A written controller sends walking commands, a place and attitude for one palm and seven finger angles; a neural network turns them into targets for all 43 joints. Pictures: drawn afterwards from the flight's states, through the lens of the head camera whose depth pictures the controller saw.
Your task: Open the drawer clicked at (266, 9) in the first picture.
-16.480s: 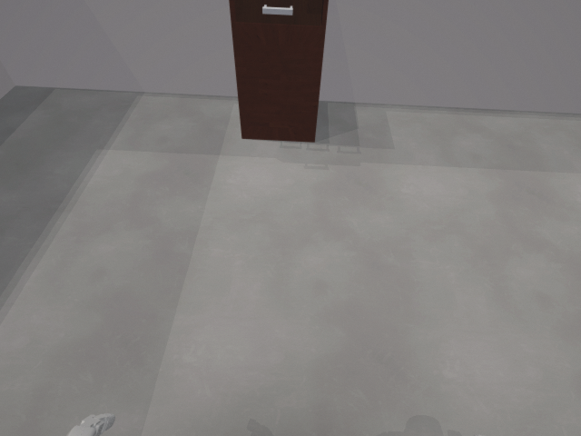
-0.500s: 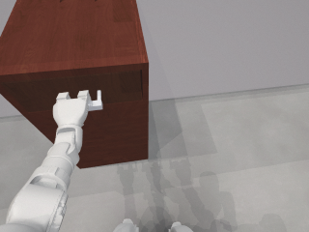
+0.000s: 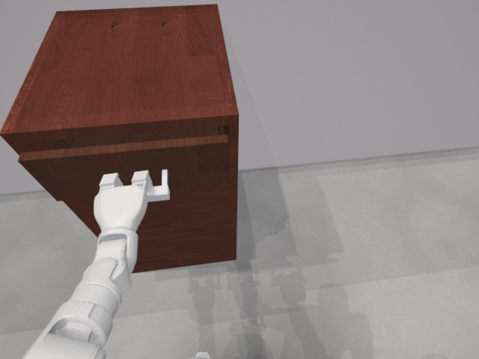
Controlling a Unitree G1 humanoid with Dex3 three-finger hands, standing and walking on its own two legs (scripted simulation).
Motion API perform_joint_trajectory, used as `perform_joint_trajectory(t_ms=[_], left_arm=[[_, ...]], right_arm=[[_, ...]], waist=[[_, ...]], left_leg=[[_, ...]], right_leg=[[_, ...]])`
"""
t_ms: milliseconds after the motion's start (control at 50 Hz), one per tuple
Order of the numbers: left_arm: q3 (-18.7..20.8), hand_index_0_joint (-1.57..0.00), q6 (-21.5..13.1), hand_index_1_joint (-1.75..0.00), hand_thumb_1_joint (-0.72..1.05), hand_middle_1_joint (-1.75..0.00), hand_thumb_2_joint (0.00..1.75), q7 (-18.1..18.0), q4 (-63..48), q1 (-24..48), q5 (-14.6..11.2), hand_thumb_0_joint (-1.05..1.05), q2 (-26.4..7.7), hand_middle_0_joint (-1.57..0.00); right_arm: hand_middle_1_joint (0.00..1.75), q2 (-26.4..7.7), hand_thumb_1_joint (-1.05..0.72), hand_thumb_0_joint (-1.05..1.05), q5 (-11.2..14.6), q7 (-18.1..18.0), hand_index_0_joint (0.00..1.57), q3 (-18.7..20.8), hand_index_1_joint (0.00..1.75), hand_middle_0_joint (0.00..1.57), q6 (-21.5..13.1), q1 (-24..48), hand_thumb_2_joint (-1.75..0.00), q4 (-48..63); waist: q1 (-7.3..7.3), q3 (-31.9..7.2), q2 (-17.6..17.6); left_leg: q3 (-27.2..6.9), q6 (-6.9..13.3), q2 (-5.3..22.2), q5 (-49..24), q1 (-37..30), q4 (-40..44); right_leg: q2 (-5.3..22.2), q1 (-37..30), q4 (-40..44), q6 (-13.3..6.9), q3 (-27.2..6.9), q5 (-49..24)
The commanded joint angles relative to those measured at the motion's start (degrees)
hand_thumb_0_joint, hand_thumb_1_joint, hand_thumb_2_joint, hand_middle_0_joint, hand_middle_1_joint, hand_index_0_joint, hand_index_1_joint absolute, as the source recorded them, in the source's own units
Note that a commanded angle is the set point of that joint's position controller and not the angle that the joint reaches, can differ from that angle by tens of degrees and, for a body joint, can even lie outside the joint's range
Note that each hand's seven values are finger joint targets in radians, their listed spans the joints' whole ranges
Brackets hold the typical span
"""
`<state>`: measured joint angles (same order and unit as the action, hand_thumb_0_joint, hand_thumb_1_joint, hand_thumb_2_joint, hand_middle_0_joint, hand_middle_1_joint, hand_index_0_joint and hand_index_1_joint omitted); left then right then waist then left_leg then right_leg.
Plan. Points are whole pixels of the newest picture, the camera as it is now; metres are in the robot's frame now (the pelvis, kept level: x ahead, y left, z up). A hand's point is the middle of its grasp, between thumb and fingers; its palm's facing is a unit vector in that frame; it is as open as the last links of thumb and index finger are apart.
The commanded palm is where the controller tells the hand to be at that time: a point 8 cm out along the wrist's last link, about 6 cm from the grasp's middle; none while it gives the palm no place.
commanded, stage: pull the drawer open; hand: left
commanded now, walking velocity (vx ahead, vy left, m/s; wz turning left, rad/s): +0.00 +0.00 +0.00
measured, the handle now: (136, 186) +0.44 +0.21 -0.01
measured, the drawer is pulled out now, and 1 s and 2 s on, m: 0.04 0.17 0.28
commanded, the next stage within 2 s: none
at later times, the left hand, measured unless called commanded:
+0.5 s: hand (130, 251) +0.31 +0.20 -0.04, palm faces -0.01 -0.06 -1.00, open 5.5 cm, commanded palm +0.28 +0.19 +0.02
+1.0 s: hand (128, 288) +0.25 +0.19 -0.04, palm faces +0.00 -0.07 -1.00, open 5.6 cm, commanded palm +0.21 +0.18 +0.02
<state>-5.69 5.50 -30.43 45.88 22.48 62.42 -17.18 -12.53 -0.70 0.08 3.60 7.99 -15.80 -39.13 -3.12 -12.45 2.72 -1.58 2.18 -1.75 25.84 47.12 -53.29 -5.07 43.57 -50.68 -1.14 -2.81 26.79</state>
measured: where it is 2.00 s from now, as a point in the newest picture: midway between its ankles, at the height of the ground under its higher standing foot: outside the picture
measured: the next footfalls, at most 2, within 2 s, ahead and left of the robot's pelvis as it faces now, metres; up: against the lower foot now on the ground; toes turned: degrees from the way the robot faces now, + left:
none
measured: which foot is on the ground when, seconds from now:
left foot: down 0.00-1.00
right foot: down 0.00-1.00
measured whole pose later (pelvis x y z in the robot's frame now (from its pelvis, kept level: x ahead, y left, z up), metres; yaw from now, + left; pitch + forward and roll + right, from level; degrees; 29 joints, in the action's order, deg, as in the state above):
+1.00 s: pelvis -0.01 -0.02 +0.00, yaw +2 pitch +14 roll +0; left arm -10.5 8.1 -29.8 21.0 -4.3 62.3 -14.8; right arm -12.3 -1.3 -0.4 1.9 6.3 -8.8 -35.2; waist 0.7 -11.2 2.8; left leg -2.3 0.6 -2.2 25.7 41.6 -53.8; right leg -4.6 39.0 -53.8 -2.8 -1.8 28.2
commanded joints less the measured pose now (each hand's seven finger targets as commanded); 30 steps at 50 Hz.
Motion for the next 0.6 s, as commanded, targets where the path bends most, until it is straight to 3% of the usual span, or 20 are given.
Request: perform_joint_trajectory(t_ms=[0, 160, 220, 280, 300, 320, 340, 420, 480, 520, 580], left_arm=[[2.1, -0.40, 1.4, -1.35, 0.90, -1.35, 0.90, -1.8, -11.8, 12.1, -0.3, 0.00, -6.9, -0.40], [-0.8, -0.40, 1.9, -1.35, 0.90, -1.35, 0.90, -1.1, -16.8, 8.4, 0.0, 0.00, -3.5, -0.40], [0.0, -0.40, 2.0, -1.35, 0.90, -1.35, 0.90, -0.8, -19.0, 4.2, -0.1, 0.00, -4.1, -0.40], [0.1, -0.40, 1.8, -1.35, 0.90, -1.35, 0.90, -0.8, -21.5, 0.0, -0.1, 0.00, -4.0, -0.40], [0.6, -0.40, 2.0, -1.35, 0.90, -1.35, 0.90, -0.9, -22.3, -1.7, -0.1, 0.00, -4.3, -0.40], [-0.9, -0.40, 2.0, -1.35, 0.90, -1.35, 0.90, -1.0, -23.1, -1.2, 0.1, 0.00, -2.9, -0.40], [0.1, -0.40, 1.9, -1.35, 0.90, -1.35, 0.90, -1.3, -23.8, -2.0, 0.3, 0.00, -3.8, -0.40], [-0.3, -0.40, 2.5, -1.35, 0.90, -1.35, 0.90, -1.8, -28.0, -5.5, 0.5, 0.00, -3.6, -0.40], [-1.4, -0.40, 2.7, -1.35, 0.90, -1.35, 0.90, -2.0, -29.4, -6.9, 0.3, 0.00, -2.5, -0.40], [0.8, -0.40, 2.8, -1.35, 0.90, -1.35, 0.90, -2.2, -30.5, -9.7, 0.4, 0.00, -4.6, -0.40], [-1.1, -0.40, 2.7, -1.35, 0.90, -1.35, 0.90, -2.3, -32.2, -9.9, 0.4, 0.00, -3.0, -0.40]], right_arm=[[0.30, -8.3, -0.90, 0.00, -0.2, -0.5, 0.20, 2.8, 0.30, 0.20, -1.4, -0.4, -0.90, 6.4], [0.30, -7.6, -0.90, 0.00, -0.1, -0.5, 0.20, 2.5, 0.30, 0.20, -1.7, 2.1, -0.90, 7.9], [0.30, -7.5, -0.90, 0.00, -0.1, -0.5, 0.20, 2.3, 0.30, 0.20, -1.7, 2.9, -0.90, 8.5], [0.30, -7.4, -0.90, 0.00, -0.2, -0.5, 0.20, 2.2, 0.30, 0.20, -2.0, 3.6, -0.90, 9.4], [0.30, -7.5, -0.90, 0.00, -0.2, -0.4, 0.20, 2.0, 0.30, 0.20, -2.2, 4.4, -0.90, 9.7], [0.30, -7.2, -0.90, 0.00, -0.2, -0.4, 0.20, 1.9, 0.30, 0.20, -2.2, 4.8, -0.90, 9.7], [0.30, -7.2, -0.90, 0.00, -0.2, -0.4, 0.20, 2.1, 0.30, 0.20, -2.3, 4.5, -0.90, 9.6], [0.30, -7.1, -0.90, 0.00, -0.4, -0.1, 0.20, 1.8, 0.30, 0.20, -2.4, 6.2, -0.90, 10.4], [0.30, -6.9, -0.90, 0.00, -0.4, -0.2, 0.20, 1.8, 0.30, 0.20, -2.7, 6.8, -0.90, 10.6], [0.30, -7.0, -0.90, 0.00, -0.5, -0.4, 0.20, 1.5, 0.30, 0.20, -2.7, 7.6, -0.90, 10.7], [0.30, -6.9, -0.90, 0.00, -0.5, -0.4, 0.20, 1.5, 0.30, 0.20, -3.0, 8.1, -0.90, 10.8]], waist=[[0.61, -17.8, 0.3], [1.07, -17.7, 0.3], [1.60, -18.3, -0.9], [2.05, -16.5, -2.0], [2.42, -16.4, -0.9], [2.00, -16.5, -1.2], [2.12, -15.2, -1.0], [2.66, -16.0, 0.2], [2.22, -14.3, -1.3], [3.27, -15.8, -1.8], [2.51, -13.3, -1.6]], left_leg=[[0.5, -0.3, 1.2, -29.2, -19.6, 4.5], [0.5, -0.4, 1.2, -29.9, -21.5, 4.5], [0.4, -0.3, 1.3, -31.5, -21.8, 4.3], [0.8, -0.2, 0.9, -29.6, -20.0, 4.4], [0.5, -0.3, 0.9, -29.7, -20.0, 4.4], [0.7, -0.2, 0.8, -28.7, -20.1, 4.4], [0.6, -0.3, 1.0, -28.8, -20.0, 4.4], [0.4, -0.5, 0.9, -29.1, -21.1, 4.3], [0.7, -0.2, 0.6, -25.9, -20.0, 4.4], [0.8, -0.3, 0.4, -26.2, -19.8, 4.5], [0.6, -0.3, 0.4, -23.9, -19.2, 4.6]], right_leg=[[0.9, -7.0, 4.8, -1.9, 3.7, -26.0], [1.1, -7.0, 4.8, -1.8, 3.8, -26.0], [1.1, -8.4, 4.5, -1.8, 3.6, -27.7], [1.3, -10.0, 4.6, -1.8, 3.3, -28.5], [1.2, -9.8, 4.4, -2.0, 3.2, -28.1], [1.4, -9.4, 4.4, -1.8, 3.3, -27.7], [1.3, -9.1, 4.4, -2.0, 3.2, -27.5], [1.4, -9.2, 4.1, -2.0, 3.2, -27.1], [1.4, -9.4, 4.5, -2.0, 3.0, -26.2], [1.5, -10.9, 4.0, -2.0, 2.7, -27.3], [1.6, -9.7, 4.2, -2.1, 2.7, -25.6]])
